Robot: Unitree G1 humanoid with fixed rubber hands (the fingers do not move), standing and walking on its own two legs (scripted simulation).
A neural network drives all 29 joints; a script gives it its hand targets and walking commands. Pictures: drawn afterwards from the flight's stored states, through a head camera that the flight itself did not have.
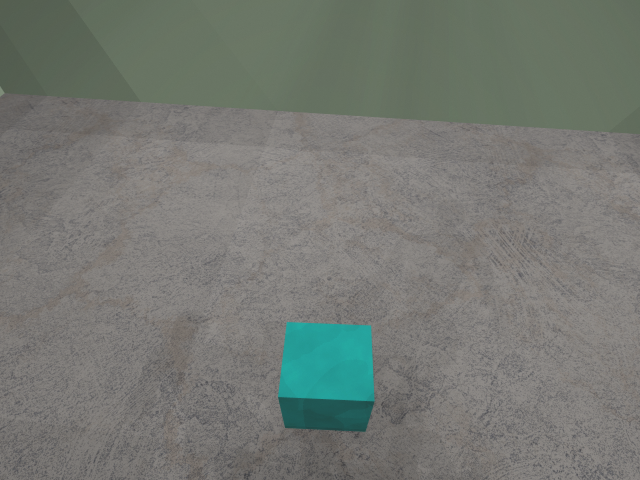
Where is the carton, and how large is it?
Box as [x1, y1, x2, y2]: [278, 322, 373, 431]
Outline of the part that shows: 287,322 278,398 285,427 365,431 373,404 370,325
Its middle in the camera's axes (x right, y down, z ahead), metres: +0.01 +0.39 +1.11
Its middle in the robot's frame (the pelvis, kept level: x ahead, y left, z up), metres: +0.51 +0.01 -0.62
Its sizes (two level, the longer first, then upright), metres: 0.236 0.207 0.253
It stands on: the floor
